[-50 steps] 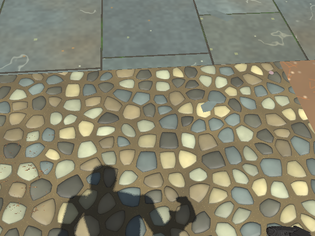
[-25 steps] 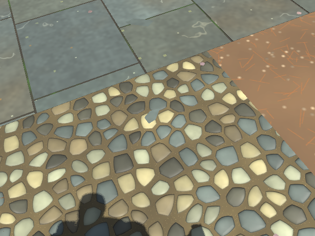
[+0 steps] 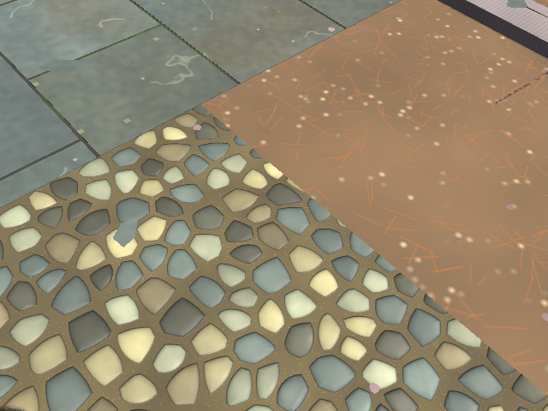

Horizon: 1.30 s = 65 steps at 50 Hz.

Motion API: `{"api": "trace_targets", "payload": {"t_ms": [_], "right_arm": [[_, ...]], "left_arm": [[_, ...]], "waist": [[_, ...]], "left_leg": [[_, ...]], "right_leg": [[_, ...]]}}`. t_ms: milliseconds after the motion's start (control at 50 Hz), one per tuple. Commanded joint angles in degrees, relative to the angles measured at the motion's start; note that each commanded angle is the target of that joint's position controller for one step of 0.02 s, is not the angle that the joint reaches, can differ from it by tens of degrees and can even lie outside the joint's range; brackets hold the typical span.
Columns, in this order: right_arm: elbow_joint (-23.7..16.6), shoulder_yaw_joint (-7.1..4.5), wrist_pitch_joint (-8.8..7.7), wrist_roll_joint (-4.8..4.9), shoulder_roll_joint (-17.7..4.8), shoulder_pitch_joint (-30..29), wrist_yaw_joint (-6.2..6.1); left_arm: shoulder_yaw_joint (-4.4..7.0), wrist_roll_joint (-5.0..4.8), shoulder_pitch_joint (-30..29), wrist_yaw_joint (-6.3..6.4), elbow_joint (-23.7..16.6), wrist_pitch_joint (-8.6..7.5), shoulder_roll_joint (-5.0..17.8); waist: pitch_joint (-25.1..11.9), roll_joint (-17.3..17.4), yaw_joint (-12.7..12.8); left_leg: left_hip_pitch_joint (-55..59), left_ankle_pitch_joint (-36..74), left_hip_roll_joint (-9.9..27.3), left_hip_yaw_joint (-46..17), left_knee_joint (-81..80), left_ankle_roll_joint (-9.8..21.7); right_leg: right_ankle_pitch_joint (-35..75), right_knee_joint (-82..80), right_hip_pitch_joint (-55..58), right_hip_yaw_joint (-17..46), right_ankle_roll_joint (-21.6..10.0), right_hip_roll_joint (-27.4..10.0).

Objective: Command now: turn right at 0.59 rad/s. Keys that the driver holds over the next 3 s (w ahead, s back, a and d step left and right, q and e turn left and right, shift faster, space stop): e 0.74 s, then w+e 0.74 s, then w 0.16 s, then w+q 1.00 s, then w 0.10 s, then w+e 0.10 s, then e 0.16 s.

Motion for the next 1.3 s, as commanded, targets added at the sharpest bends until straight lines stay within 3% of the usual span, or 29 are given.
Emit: {"api": "trace_targets", "payload": {"t_ms": [20,60,140,220,260,280,300,320,340,360,400,460,640,720,760,780,800,820,840,860,900,920,1060,1180,1220,1240,1260,1280,1300], "right_arm": [[-4.68,-1.36,-0.20,0.14,-7.70,-3.19,-1.10],[-4.35,-1.70,0.31,-0.13,-8.74,-0.38,-1.51],[-4.75,-2.71,0.83,0.30,-11.71,-0.64,-0.93],[-4.66,-3.19,0.77,1.46,-13.04,-1.05,0.14],[-4.48,-3.19,0.65,2.63,-12.96,-2.21,0.33],[-3.58,-2.77,0.48,2.81,-11.20,-0.36,0.48],[-3.09,-1.99,0.34,1.30,-8.28,2.23,0.79],[-6.19,-0.35,0.29,-2.14,-4.56,0.83,1.01],[-7.66,-1.38,0.06,-0.55,-8.02,-4.39,0.37],[-7.65,-2.01,0.26,1.05,-9.83,-5.81,0.02],[-6.03,-2.50,0.81,0.64,-10.20,-4.05,-0.69],[-5.48,-2.40,0.68,0.29,-9.11,-1.56,-0.40],[-6.99,-1.51,-0.17,0.90,-7.40,-4.46,0.45],[-7.36,-1.72,-1.17,1.31,-7.72,-3.00,1.29],[-6.36,-1.96,-1.67,1.24,-7.64,0.99,1.68],[-5.89,-2.50,-1.69,0.82,-9.29,3.25,1.50],[-6.26,-3.02,-1.31,-0.01,-12.76,4.57,1.05],[-5.63,-3.62,-1.60,-1.30,-15.08,6.05,1.44],[-6.91,-2.82,-2.24,-0.75,-12.23,3.38,1.20],[-7.24,-2.29,-2.44,0.15,-10.29,1.46,0.58],[-7.43,-1.71,-2.54,1.04,-9.06,1.67,-0.46],[-7.29,-1.50,-2.74,0.80,-8.94,3.26,-0.75],[-5.50,-2.09,-3.68,0.40,-11.10,8.97,-0.02],[-3.68,-3.10,-3.51,2.23,-13.96,9.57,1.18],[-3.20,-3.39,-2.99,2.90,-14.98,9.07,1.43],[-3.15,-3.29,-2.72,3.11,-15.00,8.02,1.39],[-2.96,-2.39,-2.79,2.74,-12.50,9.84,1.28],[-5.03,-0.61,-3.15,0.18,-8.05,10.41,1.22],[-9.44,0.97,-4.91,-0.42,-3.77,10.58,1.24]], "left_arm": [[1.37,-0.59,0.36,-0.15,-4.08,0.01,3.84],[0.81,-0.67,-2.55,-0.28,-5.75,-0.13,2.85],[-0.11,-0.02,-3.41,-1.19,-7.31,-0.16,1.57],[0.39,-0.24,-1.72,-2.06,-7.63,0.42,2.67],[0.81,-0.24,1.43,-2.51,-6.81,0.65,2.48],[1.46,-0.09,3.92,-2.24,-5.84,0.63,3.47],[2.86,-0.16,6.56,-1.53,-5.65,0.39,7.78],[3.49,0.40,6.31,-0.73,-7.69,-0.15,13.75],[2.95,2.49,7.84,-1.70,-7.86,-1.74,11.76],[2.27,2.51,5.55,-2.01,-7.28,-2.87,10.21],[1.15,0.41,-0.09,-1.28,-7.25,-3.11,6.72],[0.46,0.87,-1.80,-0.35,-7.79,-2.74,6.20],[1.17,0.67,-0.80,-0.13,-7.38,-1.74,8.03],[1.20,0.11,-2.15,-0.57,-7.61,-1.17,7.88],[0.96,-0.74,-3.81,-0.30,-7.83,-0.76,7.23],[0.38,-0.70,-2.88,-0.10,-7.77,-0.74,5.39],[-0.78,-0.19,-0.24,-0.21,-7.67,-0.79,1.34],[0.31,-0.48,-0.83,-0.10,-9.20,-1.62,4.81],[1.24,0.12,-1.23,-0.14,-8.57,-2.16,8.09],[1.63,0.23,-0.74,-0.40,-7.53,-2.27,8.58],[1.24,0.32,-0.17,-0.79,-6.42,-2.26,6.30],[0.83,0.08,-0.98,-1.20,-6.60,-2.55,4.91],[-0.92,-0.31,-5.89,-2.56,-8.78,-4.07,0.94],[-1.68,-0.64,-7.96,-4.22,-9.61,-4.25,0.48],[-1.07,-0.52,-5.55,-4.41,-9.41,-4.08,1.65],[-0.01,-0.35,-0.16,-4.32,-7.87,-4.00,3.00],[2.15,-0.55,9.15,-3.75,-4.72,-3.68,6.73],[3.80,-1.33,18.89,-2.63,-3.45,-3.26,12.01],[3.66,-1.14,16.98,-2.86,-5.33,-4.46,17.30]], "waist": [[-3.07,11.43,0.28],[-3.98,12.41,-1.92],[-5.61,13.20,-2.63],[-5.49,13.96,-1.82],[-5.74,13.03,0.66],[-6.43,10.61,1.45],[-7.66,-0.08,1.36],[-7.93,-16.83,-0.42],[-12.61,-11.25,4.86],[-8.98,-6.83,3.48],[-5.75,-3.59,0.65],[-7.22,-4.31,-0.94],[-6.08,-5.56,1.29],[-7.11,-6.43,0.88],[-8.71,-5.60,-1.78],[-9.71,-2.45,-2.22],[-10.11,10.38,-0.79],[-5.09,18.86,-1.02],[-2.01,14.49,-0.66],[-0.48,13.26,-0.05],[0.07,11.62,-0.89],[0.06,10.74,-1.69],[1.32,10.33,-4.84],[3.19,10.20,-4.56],[1.96,10.13,-2.14],[-1.25,8.96,1.57],[-7.28,5.67,5.49],[-12.45,-4.97,8.62],[-18.84,-16.96,4.13]], "left_leg": [[7.82,19.73,13.29,-8.43,-8.53,10.84],[12.41,21.15,14.72,-7.68,-8.50,11.89],[11.76,22.54,16.75,-4.15,-8.24,12.18],[9.72,22.45,18.09,-1.94,-6.22,10.89],[8.05,20.32,17.62,0.18,-1.82,8.06],[4.72,16.18,15.83,2.63,3.01,4.97],[-5.29,4.01,11.32,7.76,15.20,-0.13],[-22.23,-25.84,3.39,7.96,32.39,-5.22],[-24.28,-26.73,1.21,-1.31,41.63,-5.20],[-24.87,-21.95,2.42,-3.14,44.24,-4.28],[-24.40,-13.00,3.69,-4.17,41.10,-3.85],[-19.62,-6.34,1.46,-3.48,39.69,-4.97],[-13.14,-7.52,-1.57,-5.20,18.33,-5.41],[-8.21,-7.74,-2.72,-5.33,10.01,-4.11],[0.08,0.57,-2.57,-4.02,-1.96,-2.58],[8.09,3.74,2.17,-6.92,-5.50,-0.47],[15.38,-3.25,14.12,-19.82,-9.21,5.02],[11.24,-13.25,21.81,-34.31,-13.90,12.98],[9.17,-20.18,21.91,-32.77,-14.91,13.68],[8.75,-21.44,18.71,-27.85,-15.18,11.14],[11.16,-17.55,15.57,-21.06,-15.20,8.51],[11.08,-15.13,14.80,-17.97,-15.86,8.22],[13.36,-4.00,15.68,-6.52,-18.45,9.30],[10.82,1.11,17.31,1.31,-16.82,7.74],[11.08,11.05,18.00,3.35,-11.92,6.67],[9.53,22.71,16.58,6.78,-3.43,5.16],[5.09,30.68,13.10,10.98,10.83,2.98],[-10.75,7.13,9.69,11.90,32.08,-0.52],[-30.28,-21.44,-1.14,1.49,47.79,-2.94]], "right_leg": [[3.55,4.34,-6.57,-2.18,2.36,-3.41],[3.92,-1.32,-7.72,-3.36,3.18,-4.95],[3.01,-12.54,-0.20,-6.57,2.63,-7.52],[4.79,-22.75,7.08,-9.76,0.14,-6.85],[11.85,-33.58,13.44,-11.47,-2.63,-5.58],[17.09,-39.20,19.82,-10.82,-4.56,-4.29],[33.39,-42.15,30.07,-0.76,-7.71,-10.39],[56.67,-39.49,36.03,19.50,-17.07,-25.17],[49.11,-42.80,31.23,23.49,-24.78,-28.33],[41.67,-44.10,28.56,18.48,-22.24,-24.65],[33.27,-44.18,24.86,12.50,-16.40,-19.04],[34.73,-44.48,21.90,10.46,-16.04,-16.28],[24.55,-42.59,20.02,18.42,-16.48,-14.70],[29.52,-40.00,20.98,23.17,-15.69,-13.71],[24.16,-37.93,18.72,22.80,-13.20,-10.98],[11.72,-34.83,12.64,20.33,-10.41,-8.11],[-6.61,-22.02,1.76,10.35,-6.64,-0.76],[-9.85,-11.46,-8.98,3.80,-4.88,2.18],[-4.75,-4.59,-11.22,3.91,-3.79,-2.74],[-0.46,-2.50,-12.35,2.72,-2.92,-3.64],[5.13,1.86,-15.18,0.79,-0.87,-5.00],[7.41,3.03,-15.29,-0.48,-0.44,-5.69],[15.16,-9.57,-14.79,-4.18,0.95,-9.17],[12.78,-22.86,-3.96,-8.92,-2.92,-9.51],[10.47,-26.72,2.19,-11.42,-5.56,-7.18],[12.81,-30.79,11.19,-13.48,-7.21,-4.42],[13.74,-32.41,25.69,-13.80,-9.22,-1.24],[10.72,-34.90,41.48,4.08,-13.56,-12.27],[-5.59,-46.43,50.42,39.45,-24.05,-24.10]]}}
Next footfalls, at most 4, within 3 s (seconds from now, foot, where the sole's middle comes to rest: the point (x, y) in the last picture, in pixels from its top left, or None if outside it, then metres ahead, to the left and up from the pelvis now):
0.30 right None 0.02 -0.16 -0.78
0.78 left None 0.10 0.05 -0.78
1.26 right None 0.08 -0.32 -0.78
1.78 left None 0.44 -0.49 -0.78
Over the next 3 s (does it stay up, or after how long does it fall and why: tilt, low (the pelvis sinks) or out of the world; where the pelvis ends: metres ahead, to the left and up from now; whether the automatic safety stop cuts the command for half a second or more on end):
stays up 0.77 -0.79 0.00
